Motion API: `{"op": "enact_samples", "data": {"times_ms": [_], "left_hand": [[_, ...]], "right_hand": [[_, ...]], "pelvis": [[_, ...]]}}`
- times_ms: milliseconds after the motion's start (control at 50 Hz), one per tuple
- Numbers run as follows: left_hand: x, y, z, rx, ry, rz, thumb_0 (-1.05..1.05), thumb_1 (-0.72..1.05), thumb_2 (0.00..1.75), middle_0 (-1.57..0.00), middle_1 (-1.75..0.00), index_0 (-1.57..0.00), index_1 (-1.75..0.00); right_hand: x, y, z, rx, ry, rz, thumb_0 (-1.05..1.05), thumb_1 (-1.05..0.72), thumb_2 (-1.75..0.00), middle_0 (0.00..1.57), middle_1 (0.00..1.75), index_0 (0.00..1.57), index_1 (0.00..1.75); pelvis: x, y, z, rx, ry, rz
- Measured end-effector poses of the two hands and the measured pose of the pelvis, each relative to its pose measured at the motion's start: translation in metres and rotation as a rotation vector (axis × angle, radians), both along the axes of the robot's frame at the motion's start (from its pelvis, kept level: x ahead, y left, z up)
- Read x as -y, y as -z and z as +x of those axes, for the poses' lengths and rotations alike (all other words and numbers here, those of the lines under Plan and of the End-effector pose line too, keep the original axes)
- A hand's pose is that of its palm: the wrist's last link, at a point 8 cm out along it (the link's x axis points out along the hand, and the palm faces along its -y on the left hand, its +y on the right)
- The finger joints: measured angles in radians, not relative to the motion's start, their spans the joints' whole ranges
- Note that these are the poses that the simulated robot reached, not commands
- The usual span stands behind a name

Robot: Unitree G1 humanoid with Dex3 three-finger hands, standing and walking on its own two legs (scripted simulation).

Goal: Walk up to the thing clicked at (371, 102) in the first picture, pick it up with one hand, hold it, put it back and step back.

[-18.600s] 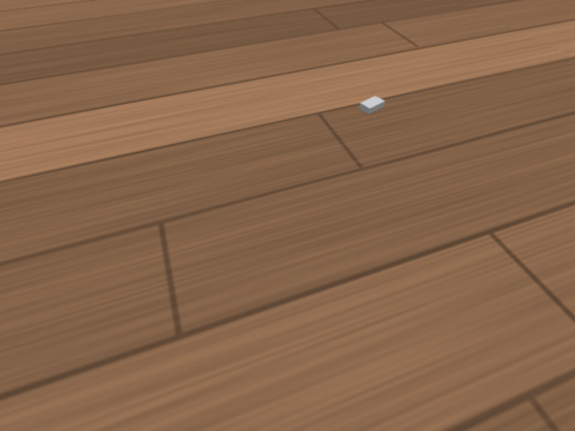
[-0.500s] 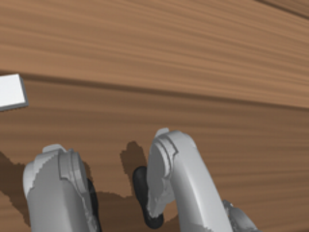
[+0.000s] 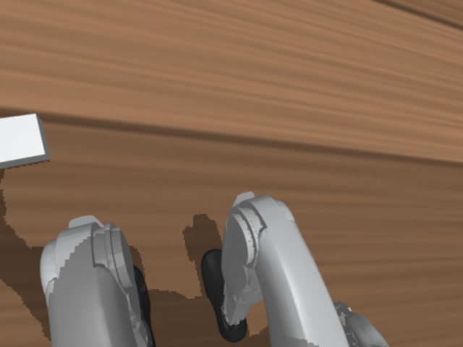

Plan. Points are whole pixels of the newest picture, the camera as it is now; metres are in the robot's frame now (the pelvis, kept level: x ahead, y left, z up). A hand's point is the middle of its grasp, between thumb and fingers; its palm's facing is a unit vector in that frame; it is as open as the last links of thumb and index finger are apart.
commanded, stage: rise first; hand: left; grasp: from above
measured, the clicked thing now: (1, 143) +0.46 +0.37 -0.30
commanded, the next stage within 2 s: none
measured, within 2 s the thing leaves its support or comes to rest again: neither
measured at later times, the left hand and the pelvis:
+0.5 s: hand out of the picture +0.42 +0.39 -0.17, palm faces -0.42 -0.13 -0.90, open 14.3 cm; pelvis +0.00 +0.00 +0.00, yaw +0 degrees
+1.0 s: hand out of the picture +0.43 +0.40 -0.17, palm faces -0.42 -0.13 -0.90, open 14.2 cm; pelvis +0.00 +0.00 +0.00, yaw +0 degrees
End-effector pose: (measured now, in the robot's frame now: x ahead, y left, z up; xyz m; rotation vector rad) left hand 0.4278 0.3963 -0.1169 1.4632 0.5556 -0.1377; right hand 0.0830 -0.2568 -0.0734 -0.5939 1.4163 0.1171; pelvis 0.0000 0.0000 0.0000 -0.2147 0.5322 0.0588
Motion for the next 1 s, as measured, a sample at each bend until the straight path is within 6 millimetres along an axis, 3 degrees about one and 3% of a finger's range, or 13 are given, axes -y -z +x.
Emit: {"op": "enact_samples", "data": {"times_ms": [1000], "left_hand": [[-0.0021,-0.0006,0.0023,-0.004,0.017,-0.011,0.00,-0.53,1.03,-0.13,-0.94,-0.09,-0.96]], "right_hand": [[-0.0011,-0.0003,0.0007,0.000,-0.017,-0.005,0.00,-0.90,-0.90,0.20,0.30,0.20,0.30]], "pelvis": [[-0.0002,0.0017,-0.0002,0.002,-0.002,-0.002]]}}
